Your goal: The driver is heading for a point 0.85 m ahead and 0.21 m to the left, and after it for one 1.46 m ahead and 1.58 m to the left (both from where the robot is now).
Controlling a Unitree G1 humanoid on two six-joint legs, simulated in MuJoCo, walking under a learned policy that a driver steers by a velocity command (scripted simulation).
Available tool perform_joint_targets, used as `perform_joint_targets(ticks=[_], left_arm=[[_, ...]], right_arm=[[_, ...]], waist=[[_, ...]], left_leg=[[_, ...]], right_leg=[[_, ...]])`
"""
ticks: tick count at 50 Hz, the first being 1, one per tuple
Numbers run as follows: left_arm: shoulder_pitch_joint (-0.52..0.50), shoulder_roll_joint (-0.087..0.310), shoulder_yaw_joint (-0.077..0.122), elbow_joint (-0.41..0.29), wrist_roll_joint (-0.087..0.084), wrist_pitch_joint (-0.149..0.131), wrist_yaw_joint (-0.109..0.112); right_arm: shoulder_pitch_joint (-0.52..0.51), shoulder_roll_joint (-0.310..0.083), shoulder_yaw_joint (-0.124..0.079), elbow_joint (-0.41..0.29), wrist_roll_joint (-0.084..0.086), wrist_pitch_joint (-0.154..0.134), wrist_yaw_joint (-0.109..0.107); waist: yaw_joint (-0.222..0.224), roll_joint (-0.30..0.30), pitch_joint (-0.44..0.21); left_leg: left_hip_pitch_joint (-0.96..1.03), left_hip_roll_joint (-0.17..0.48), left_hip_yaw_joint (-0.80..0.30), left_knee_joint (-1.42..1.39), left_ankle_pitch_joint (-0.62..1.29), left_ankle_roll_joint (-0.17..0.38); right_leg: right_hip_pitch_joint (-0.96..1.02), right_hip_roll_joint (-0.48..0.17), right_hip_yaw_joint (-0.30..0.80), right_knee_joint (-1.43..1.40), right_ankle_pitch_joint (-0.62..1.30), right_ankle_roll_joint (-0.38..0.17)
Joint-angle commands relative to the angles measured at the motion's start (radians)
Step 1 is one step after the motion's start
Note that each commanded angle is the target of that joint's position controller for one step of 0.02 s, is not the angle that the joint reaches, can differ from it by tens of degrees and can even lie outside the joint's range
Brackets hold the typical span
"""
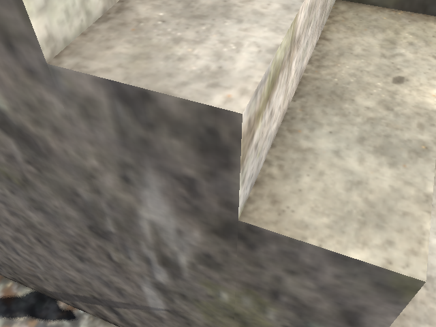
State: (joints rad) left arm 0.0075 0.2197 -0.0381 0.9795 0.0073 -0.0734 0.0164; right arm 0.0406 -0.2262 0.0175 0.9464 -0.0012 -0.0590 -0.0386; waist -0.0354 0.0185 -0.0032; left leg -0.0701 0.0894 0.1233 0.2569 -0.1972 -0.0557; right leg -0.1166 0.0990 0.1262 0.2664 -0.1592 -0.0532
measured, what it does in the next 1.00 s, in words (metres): stands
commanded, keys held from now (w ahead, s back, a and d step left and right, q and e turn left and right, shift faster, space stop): w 1.00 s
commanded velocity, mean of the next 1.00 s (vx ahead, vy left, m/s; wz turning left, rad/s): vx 0.50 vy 0.00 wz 0.00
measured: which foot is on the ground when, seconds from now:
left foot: down 0.00-1.00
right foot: down 0.00-1.00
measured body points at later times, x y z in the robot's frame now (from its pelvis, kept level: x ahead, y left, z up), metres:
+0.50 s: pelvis +0.00 +0.00 +0.00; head +0.01 -0.01 +0.45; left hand +0.18 +0.23 -0.11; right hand +0.15 -0.25 -0.12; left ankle -0.05 +0.14 -0.75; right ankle -0.02 -0.09 -0.75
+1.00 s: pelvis +0.00 +0.00 +0.00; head +0.01 -0.01 +0.45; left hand +0.18 +0.23 -0.11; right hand +0.15 -0.25 -0.12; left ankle -0.05 +0.14 -0.75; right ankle -0.02 -0.09 -0.75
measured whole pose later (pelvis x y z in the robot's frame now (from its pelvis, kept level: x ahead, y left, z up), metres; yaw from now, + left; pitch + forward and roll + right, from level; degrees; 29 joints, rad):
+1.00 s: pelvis +0.00 +0.00 +0.00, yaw +0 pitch +1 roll +0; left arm 0.01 0.23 -0.04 0.98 0.01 -0.08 0.02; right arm 0.05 -0.23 0.02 0.95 0.00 -0.06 -0.04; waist -0.04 0.02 0.00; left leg -0.06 0.09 0.11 0.24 -0.19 -0.06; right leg -0.11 0.10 0.12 0.26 -0.16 -0.05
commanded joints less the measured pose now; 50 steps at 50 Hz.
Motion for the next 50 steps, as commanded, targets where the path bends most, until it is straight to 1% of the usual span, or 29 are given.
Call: perform_joint_targets(ticks=[1, 50], left_arm=[[-0.070, 0.107, 0.020, -0.060, -0.001, -0.014, 0.003], [-0.070, 0.113, 0.017, -0.061, 0.000, -0.015, 0.002]], right_arm=[[-0.066, -0.099, -0.019, -0.062, 0.000, -0.014, -0.002], [-0.054, -0.106, -0.018, -0.057, 0.002, -0.016, -0.001]], waist=[[0.001, -0.012, -0.106], [0.000, -0.011, -0.103]], left_leg=[[0.111, 0.089, -0.081, 0.004, 0.208, 0.022], [0.115, 0.092, -0.087, -0.006, 0.216, 0.023]], right_leg=[[-0.038, -0.169, 0.103, -0.019, 0.301, 0.023], [-0.029, -0.174, 0.101, -0.024, 0.307, 0.021]])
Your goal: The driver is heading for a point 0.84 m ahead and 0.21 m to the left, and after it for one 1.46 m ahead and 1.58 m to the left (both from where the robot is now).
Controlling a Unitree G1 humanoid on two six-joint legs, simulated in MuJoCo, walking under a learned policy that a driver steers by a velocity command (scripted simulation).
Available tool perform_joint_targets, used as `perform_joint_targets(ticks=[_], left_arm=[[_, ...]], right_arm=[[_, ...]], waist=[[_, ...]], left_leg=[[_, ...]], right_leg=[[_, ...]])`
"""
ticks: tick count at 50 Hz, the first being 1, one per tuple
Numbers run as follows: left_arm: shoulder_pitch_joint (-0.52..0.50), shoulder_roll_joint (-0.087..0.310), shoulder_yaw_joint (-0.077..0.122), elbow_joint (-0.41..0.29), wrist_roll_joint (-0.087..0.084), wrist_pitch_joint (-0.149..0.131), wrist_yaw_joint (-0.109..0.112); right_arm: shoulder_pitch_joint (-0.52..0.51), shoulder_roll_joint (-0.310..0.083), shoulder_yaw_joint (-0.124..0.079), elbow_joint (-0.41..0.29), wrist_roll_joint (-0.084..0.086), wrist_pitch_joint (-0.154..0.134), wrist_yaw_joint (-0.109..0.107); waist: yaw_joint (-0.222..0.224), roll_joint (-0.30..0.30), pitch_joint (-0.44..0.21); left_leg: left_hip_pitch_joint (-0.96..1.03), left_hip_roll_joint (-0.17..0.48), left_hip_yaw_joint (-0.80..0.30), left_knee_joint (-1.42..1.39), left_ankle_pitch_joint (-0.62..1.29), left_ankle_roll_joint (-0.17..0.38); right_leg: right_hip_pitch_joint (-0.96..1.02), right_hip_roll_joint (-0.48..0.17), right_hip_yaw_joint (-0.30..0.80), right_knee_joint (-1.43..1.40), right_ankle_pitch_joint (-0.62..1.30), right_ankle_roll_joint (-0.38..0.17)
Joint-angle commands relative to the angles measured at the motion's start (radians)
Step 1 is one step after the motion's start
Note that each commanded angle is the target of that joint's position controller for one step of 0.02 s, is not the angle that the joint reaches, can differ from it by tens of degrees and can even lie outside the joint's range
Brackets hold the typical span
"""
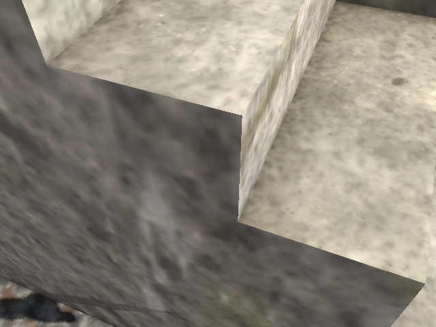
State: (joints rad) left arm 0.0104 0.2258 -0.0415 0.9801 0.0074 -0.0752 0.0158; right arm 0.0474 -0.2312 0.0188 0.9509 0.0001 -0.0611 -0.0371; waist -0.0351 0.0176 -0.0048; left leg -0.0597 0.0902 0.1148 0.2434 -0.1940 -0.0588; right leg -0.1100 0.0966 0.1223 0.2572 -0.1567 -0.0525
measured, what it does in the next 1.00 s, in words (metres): stands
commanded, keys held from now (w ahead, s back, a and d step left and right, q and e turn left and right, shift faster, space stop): w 1.00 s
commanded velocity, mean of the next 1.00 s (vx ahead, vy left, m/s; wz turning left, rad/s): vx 0.50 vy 0.00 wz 0.00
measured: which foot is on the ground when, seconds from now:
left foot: down 0.00-1.00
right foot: down 0.00-1.00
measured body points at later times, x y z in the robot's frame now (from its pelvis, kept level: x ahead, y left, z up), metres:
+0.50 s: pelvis +0.00 +0.00 +0.00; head +0.01 +0.00 +0.45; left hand +0.18 +0.23 -0.11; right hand +0.15 -0.25 -0.12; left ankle -0.05 +0.15 -0.75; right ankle -0.02 -0.09 -0.75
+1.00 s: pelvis +0.00 +0.00 +0.00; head +0.01 +0.00 +0.45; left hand +0.18 +0.23 -0.11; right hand +0.15 -0.25 -0.12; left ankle -0.05 +0.15 -0.75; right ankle -0.02 -0.09 -0.75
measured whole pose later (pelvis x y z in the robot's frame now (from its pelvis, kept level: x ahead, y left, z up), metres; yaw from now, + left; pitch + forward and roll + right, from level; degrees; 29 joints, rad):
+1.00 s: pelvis +0.00 +0.00 +0.00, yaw +0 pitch +1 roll +0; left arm 0.01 0.22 -0.04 0.98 0.01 -0.08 0.02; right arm 0.05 -0.23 0.02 0.95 0.00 -0.06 -0.04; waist -0.04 0.02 0.00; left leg -0.05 0.09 0.11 0.24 -0.19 -0.06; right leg -0.11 0.09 0.12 0.25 -0.15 -0.05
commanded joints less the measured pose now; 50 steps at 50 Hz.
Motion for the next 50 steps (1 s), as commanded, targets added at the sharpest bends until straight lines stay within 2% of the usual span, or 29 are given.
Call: perform_joint_targets(ticks=[1, 50], left_arm=[[-0.073, 0.107, 0.021, -0.061, -0.001, -0.014, 0.003], [-0.072, 0.104, 0.022, -0.064, 0.000, -0.015, 0.002]], right_arm=[[-0.061, -0.101, -0.020, -0.061, 0.000, -0.013, -0.003], [-0.054, -0.099, -0.022, -0.061, 0.001, -0.014, -0.002]], waist=[[0.000, -0.010, -0.102], [0.000, -0.011, -0.099]], left_leg=[[0.105, 0.091, -0.079, 0.007, 0.213, 0.026], [0.104, 0.091, -0.085, 0.000, 0.215, 0.027]], right_leg=[[-0.036, -0.172, 0.105, -0.014, 0.305, 0.020], [-0.031, -0.175, 0.101, -0.016, 0.298, 0.020]])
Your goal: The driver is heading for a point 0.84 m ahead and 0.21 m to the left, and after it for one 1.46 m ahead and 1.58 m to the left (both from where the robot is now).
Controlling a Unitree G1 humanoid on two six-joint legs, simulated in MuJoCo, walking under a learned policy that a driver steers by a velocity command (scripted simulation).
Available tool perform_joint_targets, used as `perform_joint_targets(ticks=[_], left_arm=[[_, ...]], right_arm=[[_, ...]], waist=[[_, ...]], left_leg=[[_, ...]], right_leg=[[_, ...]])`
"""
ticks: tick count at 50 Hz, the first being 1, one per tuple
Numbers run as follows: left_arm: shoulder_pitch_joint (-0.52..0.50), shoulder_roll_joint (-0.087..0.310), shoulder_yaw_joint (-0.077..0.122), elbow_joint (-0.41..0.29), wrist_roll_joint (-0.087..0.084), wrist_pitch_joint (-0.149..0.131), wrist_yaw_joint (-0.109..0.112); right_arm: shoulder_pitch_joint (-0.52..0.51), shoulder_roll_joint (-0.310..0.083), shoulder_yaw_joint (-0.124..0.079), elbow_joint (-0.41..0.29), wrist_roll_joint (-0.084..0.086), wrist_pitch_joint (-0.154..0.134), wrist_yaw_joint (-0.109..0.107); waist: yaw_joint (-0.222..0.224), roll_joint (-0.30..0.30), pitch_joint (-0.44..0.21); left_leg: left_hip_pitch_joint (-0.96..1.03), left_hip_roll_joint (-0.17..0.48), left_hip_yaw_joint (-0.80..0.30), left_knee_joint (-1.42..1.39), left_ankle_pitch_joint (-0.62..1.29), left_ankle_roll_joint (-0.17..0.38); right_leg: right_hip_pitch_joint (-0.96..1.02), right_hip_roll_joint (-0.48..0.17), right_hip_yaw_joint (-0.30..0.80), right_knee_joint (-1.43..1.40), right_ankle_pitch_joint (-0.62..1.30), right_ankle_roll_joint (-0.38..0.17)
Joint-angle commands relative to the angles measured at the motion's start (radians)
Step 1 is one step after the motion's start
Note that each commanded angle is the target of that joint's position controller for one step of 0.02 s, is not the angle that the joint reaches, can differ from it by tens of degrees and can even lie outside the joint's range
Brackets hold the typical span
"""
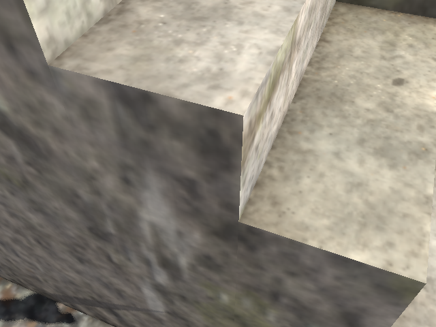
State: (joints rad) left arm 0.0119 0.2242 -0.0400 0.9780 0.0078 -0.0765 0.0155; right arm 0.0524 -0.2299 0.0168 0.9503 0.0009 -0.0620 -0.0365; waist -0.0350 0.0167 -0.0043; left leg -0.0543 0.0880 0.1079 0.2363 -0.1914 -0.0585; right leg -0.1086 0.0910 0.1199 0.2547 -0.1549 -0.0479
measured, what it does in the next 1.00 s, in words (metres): stands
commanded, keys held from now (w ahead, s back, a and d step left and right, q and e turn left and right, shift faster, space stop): w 1.00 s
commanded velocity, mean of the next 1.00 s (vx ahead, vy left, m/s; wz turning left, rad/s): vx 0.50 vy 0.00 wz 0.00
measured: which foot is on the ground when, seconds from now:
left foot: down 0.00-1.00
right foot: down 0.00-1.00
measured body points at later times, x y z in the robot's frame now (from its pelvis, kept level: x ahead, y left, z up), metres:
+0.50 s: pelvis +0.00 +0.00 +0.00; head +0.01 +0.00 +0.45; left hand +0.18 +0.23 -0.11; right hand +0.15 -0.25 -0.12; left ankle -0.05 +0.15 -0.75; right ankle -0.02 -0.09 -0.75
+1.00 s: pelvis +0.00 +0.00 +0.00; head +0.01 +0.00 +0.45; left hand +0.17 +0.23 -0.11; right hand +0.14 -0.25 -0.12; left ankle -0.05 +0.15 -0.75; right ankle -0.02 -0.09 -0.75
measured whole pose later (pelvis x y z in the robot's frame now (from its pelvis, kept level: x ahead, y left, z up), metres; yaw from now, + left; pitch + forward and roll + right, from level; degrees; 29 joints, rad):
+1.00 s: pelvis +0.00 +0.00 +0.00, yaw +0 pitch +1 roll +0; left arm 0.01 0.22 -0.04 0.98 0.01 -0.08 0.02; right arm 0.05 -0.23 0.01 0.95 0.00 -0.06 -0.04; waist -0.03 0.02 0.00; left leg -0.05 0.09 0.10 0.23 -0.19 -0.06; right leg -0.11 0.08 0.12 0.25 -0.15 -0.04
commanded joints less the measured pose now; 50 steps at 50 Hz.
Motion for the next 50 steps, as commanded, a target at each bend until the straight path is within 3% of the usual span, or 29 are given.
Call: perform_joint_targets(ticks=[1, 50], left_arm=[[-0.073, 0.106, 0.021, -0.062, -0.001, -0.014, 0.003], [-0.073, 0.103, 0.022, -0.062, 0.000, -0.015, 0.002]], right_arm=[[-0.059, -0.101, -0.020, -0.061, 0.000, -0.013, -0.003], [-0.058, -0.099, -0.021, -0.061, 0.001, -0.014, -0.002]], waist=[[0.000, -0.010, -0.099], [0.000, -0.010, -0.098]], left_leg=[[0.099, 0.093, -0.078, 0.007, 0.213, 0.027], [0.096, 0.092, -0.083, 0.002, 0.214, 0.028]], right_leg=[[-0.033, -0.170, 0.104, -0.014, 0.296, 0.016], [-0.030, -0.172, 0.098, -0.014, 0.290, 0.017]])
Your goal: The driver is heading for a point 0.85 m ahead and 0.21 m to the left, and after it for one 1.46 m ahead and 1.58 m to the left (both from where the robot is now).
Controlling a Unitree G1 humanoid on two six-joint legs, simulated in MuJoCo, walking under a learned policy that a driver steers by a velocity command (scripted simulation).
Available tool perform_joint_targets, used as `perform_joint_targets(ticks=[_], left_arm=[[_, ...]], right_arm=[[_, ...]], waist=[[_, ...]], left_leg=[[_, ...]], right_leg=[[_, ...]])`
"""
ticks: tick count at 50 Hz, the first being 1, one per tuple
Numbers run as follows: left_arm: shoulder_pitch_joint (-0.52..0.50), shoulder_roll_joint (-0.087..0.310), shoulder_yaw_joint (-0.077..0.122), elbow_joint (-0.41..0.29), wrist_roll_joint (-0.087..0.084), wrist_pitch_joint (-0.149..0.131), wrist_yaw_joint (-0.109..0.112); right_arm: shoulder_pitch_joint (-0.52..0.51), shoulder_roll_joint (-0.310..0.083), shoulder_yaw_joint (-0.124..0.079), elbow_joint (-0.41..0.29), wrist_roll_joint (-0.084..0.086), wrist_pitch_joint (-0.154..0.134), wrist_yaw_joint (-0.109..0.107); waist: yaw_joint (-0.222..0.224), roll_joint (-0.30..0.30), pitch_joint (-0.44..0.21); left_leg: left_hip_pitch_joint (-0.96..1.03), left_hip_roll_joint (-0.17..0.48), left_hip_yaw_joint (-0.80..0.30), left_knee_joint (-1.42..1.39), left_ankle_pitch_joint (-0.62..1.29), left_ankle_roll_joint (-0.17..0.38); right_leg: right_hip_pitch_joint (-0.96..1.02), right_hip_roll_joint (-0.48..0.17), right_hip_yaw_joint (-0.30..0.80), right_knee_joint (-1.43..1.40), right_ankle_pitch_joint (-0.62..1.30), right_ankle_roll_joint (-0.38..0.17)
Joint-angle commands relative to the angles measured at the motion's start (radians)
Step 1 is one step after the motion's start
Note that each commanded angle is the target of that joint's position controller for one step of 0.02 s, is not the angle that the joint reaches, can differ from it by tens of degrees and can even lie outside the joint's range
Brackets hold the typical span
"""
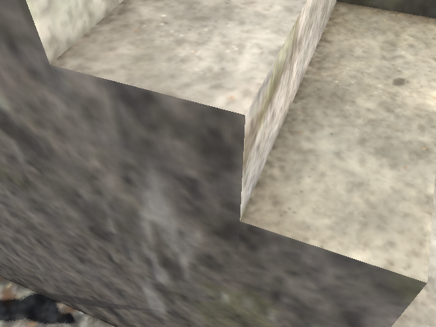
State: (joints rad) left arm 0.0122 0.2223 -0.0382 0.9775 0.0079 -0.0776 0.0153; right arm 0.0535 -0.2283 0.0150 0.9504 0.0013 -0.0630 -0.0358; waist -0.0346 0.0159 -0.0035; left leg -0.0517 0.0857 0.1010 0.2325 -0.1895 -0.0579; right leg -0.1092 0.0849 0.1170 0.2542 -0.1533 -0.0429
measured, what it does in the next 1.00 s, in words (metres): stands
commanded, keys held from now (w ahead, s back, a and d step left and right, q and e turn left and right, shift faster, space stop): w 1.00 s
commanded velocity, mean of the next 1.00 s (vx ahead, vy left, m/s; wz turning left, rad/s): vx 0.50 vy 0.00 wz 0.00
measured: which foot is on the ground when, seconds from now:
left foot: down 0.00-1.00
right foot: down 0.00-1.00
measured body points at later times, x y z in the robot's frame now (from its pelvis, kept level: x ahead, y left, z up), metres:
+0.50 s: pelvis +0.00 +0.00 +0.00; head +0.01 +0.00 +0.45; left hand +0.18 +0.23 -0.11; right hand +0.15 -0.25 -0.12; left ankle -0.05 +0.15 -0.75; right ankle -0.02 -0.10 -0.75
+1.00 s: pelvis +0.00 +0.00 +0.00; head +0.01 +0.00 +0.45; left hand +0.17 +0.23 -0.11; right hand +0.15 -0.25 -0.12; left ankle -0.05 +0.15 -0.75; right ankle -0.02 -0.10 -0.75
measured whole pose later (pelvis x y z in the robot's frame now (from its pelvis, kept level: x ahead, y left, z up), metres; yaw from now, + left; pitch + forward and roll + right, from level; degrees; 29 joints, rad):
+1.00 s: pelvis +0.00 +0.00 +0.00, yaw +0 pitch +1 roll +0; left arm 0.01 0.22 -0.04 0.98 0.01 -0.08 0.02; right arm 0.05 -0.23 0.01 0.95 0.00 -0.06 -0.03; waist -0.03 0.02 0.00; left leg -0.05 0.08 0.09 0.23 -0.19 -0.06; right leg -0.11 0.08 0.11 0.26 -0.15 -0.04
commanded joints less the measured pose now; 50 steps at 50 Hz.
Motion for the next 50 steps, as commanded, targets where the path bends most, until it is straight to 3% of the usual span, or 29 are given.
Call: perform_joint_targets(ticks=[1, 50], left_arm=[[-0.074, 0.105, 0.020, -0.062, -0.001, -0.014, 0.003], [-0.075, 0.104, 0.022, -0.061, -0.001, -0.015, 0.003]], right_arm=[[-0.059, -0.100, -0.020, -0.061, 0.000, -0.013, -0.003], [-0.061, -0.099, -0.020, -0.061, 0.001, -0.014, -0.001]], waist=[[0.000, -0.009, -0.099], [0.000, -0.009, -0.098]], left_leg=[[0.094, 0.095, -0.076, 0.006, 0.212, 0.027], [0.092, 0.093, -0.080, 0.003, 0.217, 0.027]], right_leg=[[-0.029, -0.166, 0.101, -0.014, 0.288, 0.012], [-0.027, -0.169, 0.094, -0.013, 0.283, 0.014]])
